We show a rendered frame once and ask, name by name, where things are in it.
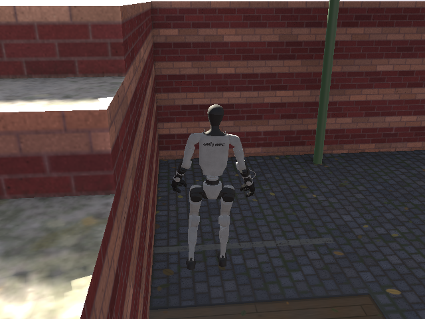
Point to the right robot upper arm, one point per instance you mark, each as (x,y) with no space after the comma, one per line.
(238,151)

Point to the left robot foot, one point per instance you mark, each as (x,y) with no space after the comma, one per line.
(190,264)

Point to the left robot upper arm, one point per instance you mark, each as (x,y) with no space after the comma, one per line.
(189,150)

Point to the left robot hand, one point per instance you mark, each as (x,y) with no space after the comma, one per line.
(174,185)

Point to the robot foot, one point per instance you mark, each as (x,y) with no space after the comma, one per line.
(222,261)
(190,264)

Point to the left robot forearm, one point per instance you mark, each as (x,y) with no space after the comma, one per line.
(180,172)

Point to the right robot hand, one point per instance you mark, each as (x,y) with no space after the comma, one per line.
(251,188)

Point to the right robot forearm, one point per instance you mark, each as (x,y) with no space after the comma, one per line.
(246,175)

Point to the right robot foot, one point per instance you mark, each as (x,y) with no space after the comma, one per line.
(222,261)

